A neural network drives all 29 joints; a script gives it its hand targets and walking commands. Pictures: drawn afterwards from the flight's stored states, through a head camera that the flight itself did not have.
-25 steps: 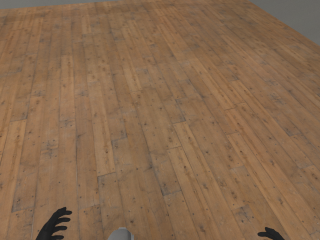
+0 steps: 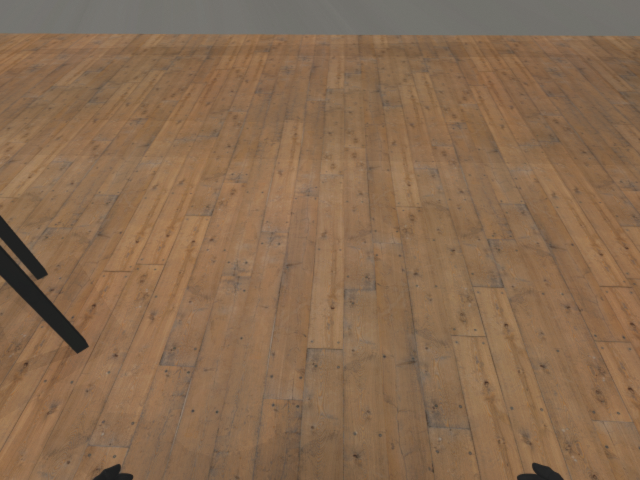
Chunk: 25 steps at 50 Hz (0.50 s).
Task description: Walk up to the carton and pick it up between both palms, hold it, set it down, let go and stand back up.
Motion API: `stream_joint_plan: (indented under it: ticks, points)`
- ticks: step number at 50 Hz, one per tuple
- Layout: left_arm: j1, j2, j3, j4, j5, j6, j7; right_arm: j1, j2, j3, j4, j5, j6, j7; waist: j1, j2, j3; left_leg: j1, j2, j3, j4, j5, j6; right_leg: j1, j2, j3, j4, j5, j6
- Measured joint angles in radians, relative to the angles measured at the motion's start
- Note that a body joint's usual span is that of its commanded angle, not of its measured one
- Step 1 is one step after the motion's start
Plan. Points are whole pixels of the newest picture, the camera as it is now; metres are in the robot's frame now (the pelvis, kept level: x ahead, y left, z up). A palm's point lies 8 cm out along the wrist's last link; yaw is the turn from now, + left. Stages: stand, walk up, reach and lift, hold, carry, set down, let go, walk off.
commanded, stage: walk up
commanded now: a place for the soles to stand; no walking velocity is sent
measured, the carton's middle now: out of the picture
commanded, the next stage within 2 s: none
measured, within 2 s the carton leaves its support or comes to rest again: neither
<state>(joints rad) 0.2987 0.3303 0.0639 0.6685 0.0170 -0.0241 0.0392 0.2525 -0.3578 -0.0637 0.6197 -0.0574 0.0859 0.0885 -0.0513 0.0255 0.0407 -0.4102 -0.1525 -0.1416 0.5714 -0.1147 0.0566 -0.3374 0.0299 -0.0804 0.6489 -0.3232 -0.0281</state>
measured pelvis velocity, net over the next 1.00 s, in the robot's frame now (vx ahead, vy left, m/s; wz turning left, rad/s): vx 0.06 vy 0.32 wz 0.72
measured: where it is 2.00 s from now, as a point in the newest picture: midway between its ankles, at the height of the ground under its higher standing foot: outside the picture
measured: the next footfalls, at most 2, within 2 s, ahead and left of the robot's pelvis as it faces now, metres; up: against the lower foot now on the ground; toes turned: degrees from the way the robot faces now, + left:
left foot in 0.50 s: -0.03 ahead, +0.30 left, +0.00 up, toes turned +27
right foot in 0.98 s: +0.21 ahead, +0.34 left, +0.00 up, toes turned +35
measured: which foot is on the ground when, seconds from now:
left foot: down 0.00-0.00, up 0.02-0.48, down 0.50-0.98, up 1.00-1.00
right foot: down 0.00-0.50, up 0.52-0.96, down 0.98-1.00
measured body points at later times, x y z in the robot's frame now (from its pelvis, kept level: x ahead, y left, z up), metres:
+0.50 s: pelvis -0.03 +0.14 +0.00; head -0.04 +0.15 +0.45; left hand -0.10 +0.46 -0.09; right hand +0.19 -0.07 -0.09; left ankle -0.06 +0.28 -0.72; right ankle +0.05 -0.07 -0.72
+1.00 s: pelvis +0.06 +0.32 +0.00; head +0.09 +0.32 +0.45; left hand +0.00 +0.61 -0.09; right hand +0.24 +0.13 -0.13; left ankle -0.06 +0.29 -0.71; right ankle +0.18 +0.32 -0.72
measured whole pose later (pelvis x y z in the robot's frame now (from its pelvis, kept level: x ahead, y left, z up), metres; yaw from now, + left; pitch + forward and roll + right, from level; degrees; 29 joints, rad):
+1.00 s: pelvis +0.06 +0.32 +0.00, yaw +41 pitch -1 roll +0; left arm 0.26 0.24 0.01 0.62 0.05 -0.03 0.08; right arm 0.43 -0.28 -0.04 0.71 -0.05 0.04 0.03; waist -0.06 0.05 0.07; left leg -0.12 -0.22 -0.18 0.69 -0.44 0.04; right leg -0.39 0.00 -0.14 0.57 -0.16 -0.09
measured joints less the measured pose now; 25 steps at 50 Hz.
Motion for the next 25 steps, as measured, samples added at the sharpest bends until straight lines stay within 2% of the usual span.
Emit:
stream_joint_plan:
  ticks: [1, 2, 4, 5, 7, 11, 14, 18, 22, 24, 25]
  points:
    - [0.011, -0.008, 0.001, 0.005, 0.009, -0.001, 0.006, -0.007, 0.001, 0.0, 0.001, 0.004, 0.001, 0.0, 0.018, 0.013, -0.004, -0.016, -0.005, -0.003, 0.026, -0.032, -0.014, 0.013, 0.002, -0.001, -0.04, 0.047, -0.016]
    - [0.021, -0.012, -0.002, 0.011, 0.022, 0.0, 0.012, -0.01, 0.009, 0.0, 0.003, 0.001, 0.002, -0.002, 0.028, 0.025, -0.004, -0.035, -0.009, -0.009, 0.079, -0.125, -0.039, 0.016, -0.002, -0.012, -0.045, 0.069, -0.027]
    - [0.035, -0.005, -0.003, 0.025, 0.048, 0.003, 0.024, 0.003, 0.032, 0.011, 0.007, -0.023, 0.007, -0.006, 0.038, 0.011, -0.009, -0.105, -0.013, 0.032, 0.277, -0.221, -0.085, 0.036, -0.044, -0.041, -0.063, 0.081, -0.032]
    - [0.04, -0.003, 0.0, 0.034, 0.054, -0.002, 0.029, 0.008, 0.036, 0.015, 0.009, -0.036, 0.011, -0.004, 0.047, -0.001, -0.009, -0.135, -0.001, 0.053, 0.367, -0.222, -0.096, 0.052, -0.068, -0.049, -0.087, 0.089, -0.03]
    - [0.053, -0.007, -0.001, 0.046, 0.059, -0.017, 0.033, 0.012, 0.02, 0.013, 0.002, -0.051, 0.011, 0.004, 0.06, -0.004, -0.004, -0.178, 0.039, 0.049, 0.496, -0.171, -0.106, 0.08, -0.105, -0.062, -0.138, 0.116, -0.014]
    - [0.059, -0.025, -0.005, 0.052, 0.059, -0.026, 0.032, 0.032, -0.024, -0.01, 0.016, -0.03, 0.011, 0.027, 0.049, 0.026, -0.001, -0.206, 0.136, -0.005, 0.636, -0.088, -0.115, 0.107, -0.164, -0.109, -0.163, 0.132, 0.016]
    - [0.05, -0.027, -0.001, 0.038, 0.062, -0.029, 0.026, 0.045, -0.021, -0.011, 0.046, -0.007, 0.02, 0.036, 0.04, 0.041, -0.003, -0.171, 0.209, 0.001, 0.599, -0.083, -0.13, 0.124, -0.201, -0.15, -0.159, 0.122, 0.03]
    - [0.056, -0.007, 0.008, 0.015, 0.074, -0.034, 0.025, 0.038, 0.017, 0.001, 0.06, 0.008, 0.021, 0.043, 0.043, 0.027, -0.006, -0.104, 0.261, 0.055, 0.458, -0.191, -0.132, 0.133, -0.254, -0.194, -0.149, 0.107, 0.028]
    - [0.078, 0.026, 0.02, 0.016, 0.081, -0.031, 0.028, 0.019, 0.044, -0.001, 0.048, 0.019, 0.001, 0.049, 0.059, 0.005, -0.012, -0.027, 0.277, 0.112, 0.286, -0.291, -0.095, 0.146, -0.311, -0.238, -0.143, 0.093, 0.015]
    - [0.093, 0.046, 0.033, 0.022, 0.082, -0.021, 0.03, 0.011, 0.049, -0.008, 0.039, 0.023, -0.018, 0.049, 0.066, -0.007, -0.018, 0.036, 0.274, 0.145, 0.182, -0.293, -0.065, 0.144, -0.344, -0.253, -0.111, 0.069, 0.004]
    - [0.102, 0.053, 0.04, 0.025, 0.081, -0.013, 0.03, 0.011, 0.046, -0.013, 0.035, 0.025, -0.032, 0.045, 0.064, -0.009, -0.022, 0.072, 0.266, 0.155, 0.124, -0.272, -0.051, 0.129, -0.361, -0.252, -0.061, 0.016, -0.009]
